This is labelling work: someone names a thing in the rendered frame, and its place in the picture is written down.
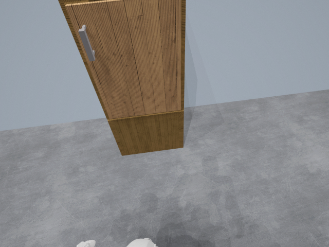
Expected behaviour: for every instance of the cupboard door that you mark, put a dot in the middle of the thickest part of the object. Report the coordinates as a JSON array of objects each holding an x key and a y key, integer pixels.
[{"x": 137, "y": 44}]

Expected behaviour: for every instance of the handle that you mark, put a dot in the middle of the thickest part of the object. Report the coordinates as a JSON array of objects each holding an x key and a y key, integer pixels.
[{"x": 86, "y": 43}]

